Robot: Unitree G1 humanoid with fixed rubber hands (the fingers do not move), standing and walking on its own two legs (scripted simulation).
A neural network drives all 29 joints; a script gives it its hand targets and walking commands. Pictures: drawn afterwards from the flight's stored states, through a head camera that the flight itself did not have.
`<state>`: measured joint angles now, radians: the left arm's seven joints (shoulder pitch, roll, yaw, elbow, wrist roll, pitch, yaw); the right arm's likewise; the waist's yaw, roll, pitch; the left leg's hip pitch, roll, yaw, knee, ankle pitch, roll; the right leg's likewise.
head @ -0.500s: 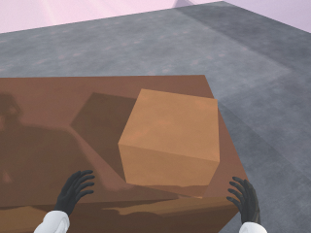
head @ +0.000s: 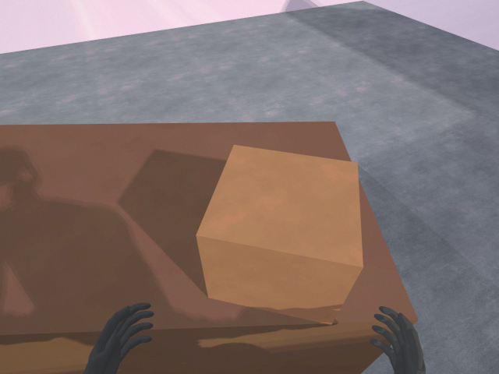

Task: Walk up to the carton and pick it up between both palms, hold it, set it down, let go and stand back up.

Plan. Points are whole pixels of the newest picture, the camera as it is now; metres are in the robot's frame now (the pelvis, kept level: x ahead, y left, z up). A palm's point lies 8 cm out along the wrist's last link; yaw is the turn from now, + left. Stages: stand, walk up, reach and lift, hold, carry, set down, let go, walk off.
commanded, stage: set down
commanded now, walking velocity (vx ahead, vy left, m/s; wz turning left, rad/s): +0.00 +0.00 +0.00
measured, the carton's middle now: (281, 232) +0.40 -0.04 -0.02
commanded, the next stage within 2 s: let go in 1.74 s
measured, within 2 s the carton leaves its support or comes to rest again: neither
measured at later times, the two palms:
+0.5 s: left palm (117, 367) +0.16 +0.23 -0.05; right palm (401, 363) +0.16 -0.21 -0.05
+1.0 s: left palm out of the picture +0.16 +0.22 -0.07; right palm out of the picture +0.15 -0.23 -0.07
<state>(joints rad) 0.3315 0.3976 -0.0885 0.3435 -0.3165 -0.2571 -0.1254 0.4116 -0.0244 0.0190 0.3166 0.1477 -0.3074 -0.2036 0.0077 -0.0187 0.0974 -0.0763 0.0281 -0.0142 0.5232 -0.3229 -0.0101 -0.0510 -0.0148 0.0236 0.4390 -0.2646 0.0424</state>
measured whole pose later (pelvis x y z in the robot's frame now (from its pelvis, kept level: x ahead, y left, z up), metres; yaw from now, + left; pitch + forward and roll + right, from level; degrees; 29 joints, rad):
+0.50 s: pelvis +0.00 +0.00 +0.00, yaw -1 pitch -7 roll -1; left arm 0.24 0.32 -0.08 0.50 -0.19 -0.16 -0.09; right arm 0.22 -0.09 0.00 0.62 0.11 -0.34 -0.12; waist 0.02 0.00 0.11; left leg -0.05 0.03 0.00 0.48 -0.30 -0.01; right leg -0.04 -0.01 0.04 0.41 -0.25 0.04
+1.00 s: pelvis +0.00 -0.01 +0.01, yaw +0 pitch -7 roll -1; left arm 0.18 0.24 -0.04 0.57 -0.08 0.05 -0.02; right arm 0.19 -0.15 -0.01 0.75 0.04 -0.24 -0.02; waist 0.01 0.02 0.09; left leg -0.03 0.04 -0.01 0.42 -0.27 -0.03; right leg -0.02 0.00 0.02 0.36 -0.22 0.03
